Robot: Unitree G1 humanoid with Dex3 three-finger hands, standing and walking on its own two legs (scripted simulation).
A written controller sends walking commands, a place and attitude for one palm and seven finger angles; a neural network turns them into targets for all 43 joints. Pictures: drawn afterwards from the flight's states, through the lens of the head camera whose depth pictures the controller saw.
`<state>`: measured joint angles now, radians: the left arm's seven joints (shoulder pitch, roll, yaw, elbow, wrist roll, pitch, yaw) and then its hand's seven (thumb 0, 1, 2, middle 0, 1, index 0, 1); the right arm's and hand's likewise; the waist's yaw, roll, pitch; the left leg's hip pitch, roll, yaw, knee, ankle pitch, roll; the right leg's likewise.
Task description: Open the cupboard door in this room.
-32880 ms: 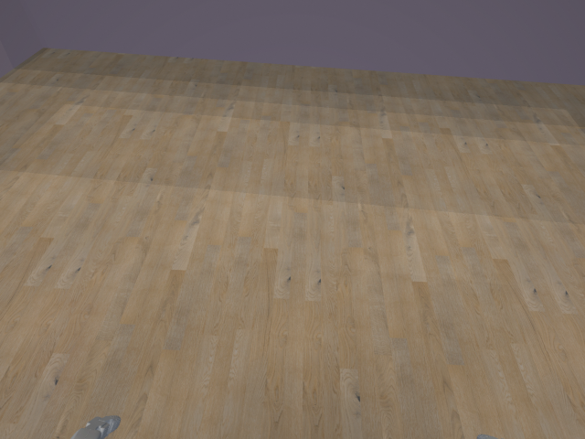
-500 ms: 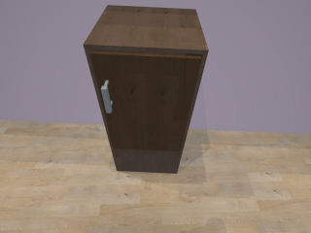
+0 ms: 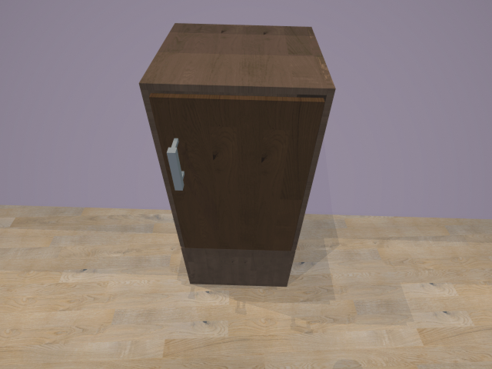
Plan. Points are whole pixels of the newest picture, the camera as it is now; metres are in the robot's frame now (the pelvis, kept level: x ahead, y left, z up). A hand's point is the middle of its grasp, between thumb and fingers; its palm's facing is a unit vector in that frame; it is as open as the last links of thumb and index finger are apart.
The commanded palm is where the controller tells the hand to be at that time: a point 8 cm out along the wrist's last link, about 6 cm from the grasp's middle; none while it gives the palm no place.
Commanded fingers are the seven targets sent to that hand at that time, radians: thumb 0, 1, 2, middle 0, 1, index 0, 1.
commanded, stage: look again from close up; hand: left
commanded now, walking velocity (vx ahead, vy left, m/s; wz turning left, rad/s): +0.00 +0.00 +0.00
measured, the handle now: (177, 164) +0.58 +0.21 -0.02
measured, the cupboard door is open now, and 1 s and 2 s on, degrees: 0 0 0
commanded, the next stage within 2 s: shuffle to correct the standing spot in 0.16 s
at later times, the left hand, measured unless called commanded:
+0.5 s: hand out of the picture -0.04 +0.18 -0.17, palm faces +0.02 -0.98 -0.19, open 7.4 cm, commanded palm none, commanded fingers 0.00 0.90 0.90 -0.20 -0.30 -0.20 -0.30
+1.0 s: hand out of the picture +0.03 +0.16 -0.17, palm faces +0.04 -0.98 -0.17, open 7.4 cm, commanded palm none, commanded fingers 0.00 0.90 0.90 -0.20 -0.30 -0.20 -0.30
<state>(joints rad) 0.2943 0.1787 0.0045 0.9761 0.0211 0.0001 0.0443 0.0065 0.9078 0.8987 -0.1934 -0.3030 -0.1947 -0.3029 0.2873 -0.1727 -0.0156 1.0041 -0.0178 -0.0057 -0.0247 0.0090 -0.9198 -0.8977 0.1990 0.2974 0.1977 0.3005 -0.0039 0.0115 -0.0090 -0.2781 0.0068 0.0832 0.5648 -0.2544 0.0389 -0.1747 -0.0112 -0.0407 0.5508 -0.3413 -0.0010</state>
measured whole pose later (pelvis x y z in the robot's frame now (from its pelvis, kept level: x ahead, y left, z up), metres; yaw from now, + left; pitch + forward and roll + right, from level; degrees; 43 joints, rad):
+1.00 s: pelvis +0.05 +0.01 +0.00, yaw -1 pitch +0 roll +0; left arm 0.33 0.10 0.01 1.04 0.02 0.01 0.06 0.01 0.91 0.90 -0.20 -0.30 -0.20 -0.30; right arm 0.20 -0.16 -0.03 1.04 0.00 -0.01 -0.05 0.01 -0.94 -0.90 0.20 0.30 0.20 0.30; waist 0.02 0.00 0.06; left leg -0.25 0.00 0.13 0.51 -0.24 0.05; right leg -0.14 -0.04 -0.04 0.55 -0.35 0.03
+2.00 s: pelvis +0.01 +0.05 +0.01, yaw -2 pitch -2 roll +0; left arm 0.34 0.13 0.00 1.13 0.03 0.01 0.04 0.00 0.91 0.90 -0.19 -0.30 -0.19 -0.30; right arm 0.31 -0.12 -0.01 1.13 0.00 -0.01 -0.03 0.01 -0.92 -0.90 0.20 0.30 0.20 0.30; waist 0.01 -0.03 0.02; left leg -0.18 -0.02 0.12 0.41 -0.21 0.05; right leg -0.12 -0.10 -0.04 0.41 -0.26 0.07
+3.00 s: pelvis +0.00 -0.02 -0.05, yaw +0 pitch +11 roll +2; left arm 0.33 0.16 0.17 0.26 -0.23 -0.56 -0.30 0.01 0.71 0.81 -0.21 -0.43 -0.21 -0.43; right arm 0.13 -0.25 -0.08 0.63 0.01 -0.27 -0.02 0.01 -0.91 -0.90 0.20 0.30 0.20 0.30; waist 0.00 -0.04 -0.13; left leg -0.71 0.06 0.04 0.92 -0.40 -0.05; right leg -0.66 -0.05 -0.07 0.99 -0.52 -0.03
